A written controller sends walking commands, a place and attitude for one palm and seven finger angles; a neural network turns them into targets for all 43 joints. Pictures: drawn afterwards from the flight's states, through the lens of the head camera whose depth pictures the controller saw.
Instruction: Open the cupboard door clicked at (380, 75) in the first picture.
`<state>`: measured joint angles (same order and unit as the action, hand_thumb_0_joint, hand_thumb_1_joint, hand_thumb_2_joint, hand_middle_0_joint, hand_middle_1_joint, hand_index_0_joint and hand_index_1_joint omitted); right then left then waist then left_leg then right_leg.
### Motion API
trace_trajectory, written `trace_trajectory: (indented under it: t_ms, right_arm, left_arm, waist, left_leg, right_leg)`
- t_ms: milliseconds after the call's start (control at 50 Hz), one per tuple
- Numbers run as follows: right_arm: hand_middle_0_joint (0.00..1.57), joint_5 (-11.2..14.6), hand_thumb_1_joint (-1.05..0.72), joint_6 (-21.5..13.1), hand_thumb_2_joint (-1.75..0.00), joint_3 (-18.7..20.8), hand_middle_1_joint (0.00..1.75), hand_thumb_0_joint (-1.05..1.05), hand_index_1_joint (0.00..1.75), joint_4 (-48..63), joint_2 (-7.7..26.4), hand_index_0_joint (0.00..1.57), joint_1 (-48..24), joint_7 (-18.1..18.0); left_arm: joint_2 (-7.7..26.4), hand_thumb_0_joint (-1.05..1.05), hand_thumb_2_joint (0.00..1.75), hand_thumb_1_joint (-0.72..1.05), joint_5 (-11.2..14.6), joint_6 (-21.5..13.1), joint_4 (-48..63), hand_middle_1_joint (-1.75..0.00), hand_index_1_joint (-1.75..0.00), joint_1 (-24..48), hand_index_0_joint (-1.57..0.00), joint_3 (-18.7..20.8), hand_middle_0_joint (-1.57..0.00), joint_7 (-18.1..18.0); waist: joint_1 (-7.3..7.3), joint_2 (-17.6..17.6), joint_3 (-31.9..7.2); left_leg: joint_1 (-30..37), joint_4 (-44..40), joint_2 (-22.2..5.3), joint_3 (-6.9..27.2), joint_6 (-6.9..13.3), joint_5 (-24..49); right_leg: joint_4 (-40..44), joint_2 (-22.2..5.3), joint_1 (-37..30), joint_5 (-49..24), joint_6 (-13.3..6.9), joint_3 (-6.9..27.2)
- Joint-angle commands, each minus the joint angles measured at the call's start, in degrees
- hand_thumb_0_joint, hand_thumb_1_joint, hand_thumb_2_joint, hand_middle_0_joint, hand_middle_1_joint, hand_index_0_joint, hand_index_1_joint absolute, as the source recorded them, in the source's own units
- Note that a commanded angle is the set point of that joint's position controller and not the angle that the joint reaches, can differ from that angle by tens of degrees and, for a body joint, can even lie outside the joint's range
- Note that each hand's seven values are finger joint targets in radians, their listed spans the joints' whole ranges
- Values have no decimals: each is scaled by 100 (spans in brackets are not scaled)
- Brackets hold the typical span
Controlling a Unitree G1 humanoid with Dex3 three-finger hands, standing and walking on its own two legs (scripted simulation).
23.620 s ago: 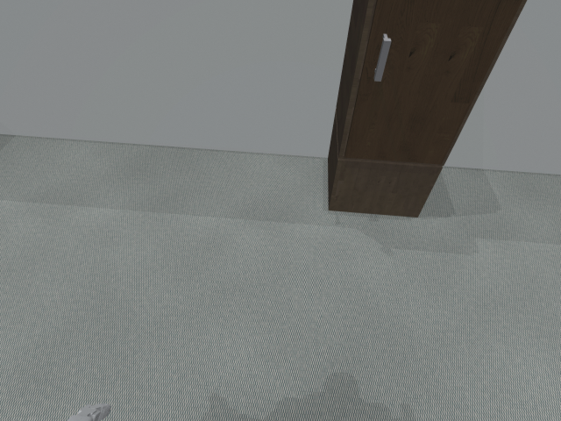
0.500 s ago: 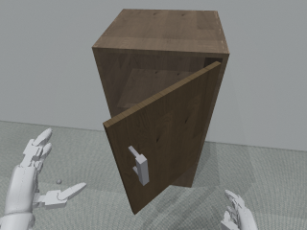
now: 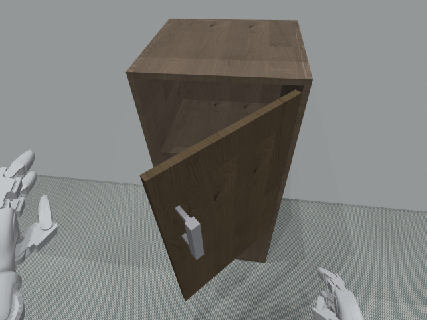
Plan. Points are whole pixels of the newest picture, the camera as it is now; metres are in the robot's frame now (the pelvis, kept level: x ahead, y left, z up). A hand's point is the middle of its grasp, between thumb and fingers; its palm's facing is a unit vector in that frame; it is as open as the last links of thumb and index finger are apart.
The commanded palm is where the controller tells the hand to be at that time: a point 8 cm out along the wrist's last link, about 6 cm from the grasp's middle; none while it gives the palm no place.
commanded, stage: draw the hand back to the body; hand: left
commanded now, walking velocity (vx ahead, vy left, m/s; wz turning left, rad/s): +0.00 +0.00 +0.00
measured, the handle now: (189, 232) +0.28 +0.10 +0.00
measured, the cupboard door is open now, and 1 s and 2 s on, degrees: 48 48 48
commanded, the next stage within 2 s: step back with the hand held close in 0.20 s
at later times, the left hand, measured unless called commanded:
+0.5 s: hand (55, 230) +0.18 +0.25 +0.16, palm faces +0.42 -0.78 -0.47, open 7.4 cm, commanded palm +0.12 +0.29 +0.17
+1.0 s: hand (11, 274) +0.12 +0.28 +0.15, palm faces +0.45 -0.74 -0.49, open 7.4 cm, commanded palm +0.06 +0.31 +0.17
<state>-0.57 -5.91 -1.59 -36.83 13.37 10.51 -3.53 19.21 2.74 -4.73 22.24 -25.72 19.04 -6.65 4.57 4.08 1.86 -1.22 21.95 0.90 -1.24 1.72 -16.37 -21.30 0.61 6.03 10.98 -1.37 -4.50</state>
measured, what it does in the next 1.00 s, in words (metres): shifts its weight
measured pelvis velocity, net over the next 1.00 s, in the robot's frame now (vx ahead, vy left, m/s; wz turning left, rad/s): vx -0.08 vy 0.01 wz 0.00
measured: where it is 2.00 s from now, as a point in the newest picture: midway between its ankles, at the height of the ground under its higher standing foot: outside the picture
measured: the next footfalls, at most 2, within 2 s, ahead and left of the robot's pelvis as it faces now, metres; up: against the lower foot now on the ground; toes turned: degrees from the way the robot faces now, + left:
right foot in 1.52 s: -0.23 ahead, -0.12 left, +0.00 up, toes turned -3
left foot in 1.76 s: -0.18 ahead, +0.06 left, +0.00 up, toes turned +1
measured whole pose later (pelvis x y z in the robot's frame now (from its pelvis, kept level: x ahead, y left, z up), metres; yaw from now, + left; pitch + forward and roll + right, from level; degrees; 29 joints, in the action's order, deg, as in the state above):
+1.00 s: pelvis -0.08 +0.01 -0.02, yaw +0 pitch -1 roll +0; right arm -0.1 -3.0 -0.5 -31.0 12.3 11.7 -4.7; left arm 22.6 -0.4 -11.1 29.3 -29.3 25.1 -8.9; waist 1.0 -0.5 2.7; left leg -20.2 36.7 2.5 -2.5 3.7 -16.4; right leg -33.5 -1.0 23.7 9.3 -0.3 -2.1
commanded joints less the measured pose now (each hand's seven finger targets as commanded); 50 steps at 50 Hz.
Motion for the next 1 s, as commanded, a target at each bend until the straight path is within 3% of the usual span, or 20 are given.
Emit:
trace_trajectory:
  t_ms: [0,100,120,280,300,320,340,400,480,540,580,700,780,860,920,980]
  right_arm:
    - [20,12,-90,-338,-90,238,30,0,30,899,567,20,-720,-73]
    - [20,28,-90,-365,-90,229,30,0,30,863,533,20,-758,-103]
    - [20,27,-90,-392,-90,234,30,0,30,864,539,20,-760,-106]
    - [20,25,-90,-435,-90,253,30,0,30,797,537,20,-764,-115]
    - [20,32,-90,-476,-90,243,30,0,30,814,557,20,-838,-119]
    - [20,111,-90,-365,-90,222,30,0,30,1029,633,20,-657,-143]
    - [20,64,-90,-259,-90,260,30,0,30,921,550,20,-603,-139]
    - [20,46,-90,-115,-90,306,30,0,30,1035,624,20,-621,-104]
    - [20,54,-90,-4,-90,367,30,0,30,1139,666,20,-608,-151]
    - [20,88,-90,78,-90,425,30,0,30,1234,656,20,-629,-186]
    - [20,93,-90,110,-90,444,30,0,30,1261,632,20,-646,-219]
    - [20,100,-90,118,-90,477,30,0,30,1360,711,20,-607,-236]
    - [20,74,-90,54,-90,472,30,0,30,1441,761,20,-568,-237]
    - [20,23,-90,19,-90,488,30,0,30,1488,777,20,-496,-256]
    - [20,60,-90,-25,-90,505,30,0,30,1483,762,20,-375,-213]
    - [20,58,-90,-61,-90,490,30,0,30,1409,695,20,-276,-148]
  left_arm:
    - [1158,0,90,90,-22,-395,1238,-30,-30,374,-20,706,-20,-88]
    - [1151,0,90,90,-20,-425,1143,-30,-30,467,-20,708,-20,-94]
    - [1153,0,90,90,-30,-453,1246,-30,-30,524,-20,691,-20,-96]
    - [1067,0,90,90,-12,-476,1025,-30,-30,450,-20,617,-20,-75]
    - [1258,0,90,90,-21,-542,1454,-30,-30,1062,-20,670,-20,-102]
    - [1920,0,90,90,-48,-750,1456,-30,-30,1304,-20,1431,-20,-170]
    - [1406,0,90,90,-53,-730,873,-30,-30,535,-20,1096,-20,-108]
    - [1199,0,90,90,-63,-792,1063,-30,-30,-3,-20,883,-20,-62]
    - [1351,0,90,90,-34,-813,1360,-30,-30,-476,-20,1066,-20,-143]
    - [1463,0,90,90,-27,-798,1546,-30,-30,-534,-20,1195,-20,-188]
    - [1522,0,90,90,-30,-791,1573,-30,-30,-574,-20,1270,-20,-220]
    - [1482,0,90,90,-94,-825,1733,-30,-30,-600,-20,1232,-20,-281]
    - [1452,0,90,90,-193,-892,1885,-30,-30,-494,-20,1272,-20,-314]
    - [1418,0,90,90,-332,-924,1816,-30,-30,-228,-20,1328,-20,-345]
    - [1360,0,90,90,-346,-981,1760,-30,-30,-72,-20,1268,-20,-316]
    - [1434,0,90,90,-265,-1032,1996,-30,-30,0,-20,1227,-20,-324]
  waist:
    - [9,-28,-565]
    - [-13,-33,-296]
    - [-19,115,-384]
    - [-30,-125,-217]
    - [-51,-65,-453]
    - [-337,-323,139]
    - [-352,-676,0]
    - [-377,-306,-484]
    - [-366,-141,-1068]
    - [-382,-382,-1162]
    - [-381,-341,-1190]
    - [-370,-188,-937]
    - [-349,166,-731]
    - [-366,160,-435]
    - [-460,-323,-363]
    - [-518,-777,-432]
  left_leg:
    - [-459,-312,-244,219,-104,1868]
    - [-535,-361,-216,199,-63,1408]
    - [-478,-345,-205,172,-54,1390]
    - [-495,-382,-205,162,-11,1187]
    - [-401,-353,-184,179,8,1145]
    - [-873,-144,-258,316,81,645]
    - [-797,81,-242,346,96,610]
    - [-814,254,-251,287,44,865]
    - [-956,165,-383,383,-3,1491]
    - [-1113,235,-430,402,-11,1740]
    - [-1195,262,-450,431,-28,1848]
    - [-1836,67,-571,667,95,958]
    - [-2877,-460,-844,1003,275,-122]
    - [-3959,-704,-1027,1207,479,-1381]
    - [-3852,-62,-727,929,430,-1789]
    - [-2693,1092,-275,633,191,-1424]
  right_leg:
    - [205,-173,-623,-1008,-32,343]
    - [350,-168,-475,-669,-29,390]
    - [362,-177,-487,-663,-30,407]
    - [467,-177,-395,-470,-6,434]
    - [481,-191,-443,-437,2,476]
    - [804,-462,294,-449,-11,1093]
    - [879,-622,379,-382,-32,1118]
    - [664,-799,361,-716,-95,1039]
    - [103,-744,23,-1498,-88,850]
    - [-126,-698,47,-1859,-43,846]
    - [-278,-705,51,-2021,-56,848]
    - [-458,-581,244,-1057,-12,885]
    - [-1102,-329,-254,-696,102,726]
    - [-1717,-209,-722,-626,151,726]
    - [-1216,-476,-248,-304,41,1198]
    - [-83,-1064,1139,846,-300,1840]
